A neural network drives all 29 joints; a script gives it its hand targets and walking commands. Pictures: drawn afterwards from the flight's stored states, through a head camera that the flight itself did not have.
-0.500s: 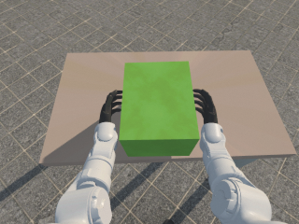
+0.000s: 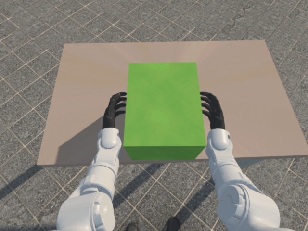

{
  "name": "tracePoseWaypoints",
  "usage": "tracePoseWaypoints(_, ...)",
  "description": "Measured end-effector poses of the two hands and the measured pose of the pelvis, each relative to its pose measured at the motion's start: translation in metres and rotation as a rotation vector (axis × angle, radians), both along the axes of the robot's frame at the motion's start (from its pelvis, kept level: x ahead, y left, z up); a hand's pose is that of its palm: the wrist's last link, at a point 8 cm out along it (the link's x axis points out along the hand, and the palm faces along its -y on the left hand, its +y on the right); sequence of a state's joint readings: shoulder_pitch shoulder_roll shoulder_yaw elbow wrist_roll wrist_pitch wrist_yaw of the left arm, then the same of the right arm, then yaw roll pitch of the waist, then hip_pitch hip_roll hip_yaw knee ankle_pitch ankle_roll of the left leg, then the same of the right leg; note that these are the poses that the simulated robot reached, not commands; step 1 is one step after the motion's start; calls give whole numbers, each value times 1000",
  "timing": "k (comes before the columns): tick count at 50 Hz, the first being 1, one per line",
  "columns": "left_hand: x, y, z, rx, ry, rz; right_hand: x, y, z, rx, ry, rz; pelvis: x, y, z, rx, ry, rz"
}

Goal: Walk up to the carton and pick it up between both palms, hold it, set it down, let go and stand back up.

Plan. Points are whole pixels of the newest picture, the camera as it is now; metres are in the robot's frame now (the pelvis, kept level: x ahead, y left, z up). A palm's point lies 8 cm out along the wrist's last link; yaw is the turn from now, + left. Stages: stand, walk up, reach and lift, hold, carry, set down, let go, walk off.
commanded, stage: set down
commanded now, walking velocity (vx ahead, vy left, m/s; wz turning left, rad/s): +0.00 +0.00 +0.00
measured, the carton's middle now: (162, 113) +0.43 +0.00 -0.06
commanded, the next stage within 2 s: none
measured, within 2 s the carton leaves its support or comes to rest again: rests again in 0.24 s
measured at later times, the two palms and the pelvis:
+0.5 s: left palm (111, 124) +0.37 +0.14 -0.03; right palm (215, 125) +0.38 -0.14 -0.03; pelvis -0.01 +0.00 +0.00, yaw +0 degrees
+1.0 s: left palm (111, 124) +0.37 +0.14 -0.03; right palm (216, 125) +0.38 -0.14 -0.03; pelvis -0.01 +0.00 -0.01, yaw +0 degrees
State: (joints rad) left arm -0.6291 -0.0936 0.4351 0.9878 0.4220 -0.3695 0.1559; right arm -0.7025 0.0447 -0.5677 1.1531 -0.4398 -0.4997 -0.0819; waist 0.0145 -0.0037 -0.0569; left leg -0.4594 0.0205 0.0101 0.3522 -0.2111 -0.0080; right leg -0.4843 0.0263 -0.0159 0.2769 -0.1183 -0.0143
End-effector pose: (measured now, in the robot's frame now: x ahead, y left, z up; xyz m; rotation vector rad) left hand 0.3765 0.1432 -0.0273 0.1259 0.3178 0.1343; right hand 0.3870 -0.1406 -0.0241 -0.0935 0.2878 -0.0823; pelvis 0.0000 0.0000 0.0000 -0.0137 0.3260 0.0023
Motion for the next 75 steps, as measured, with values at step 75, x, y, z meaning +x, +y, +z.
tracePoseWaypoints(75, -18, -9, -15, -178, 18, 100, -11, -11, -10, 103, 34, -18, -42, -7, -24, -11, 95, -22)
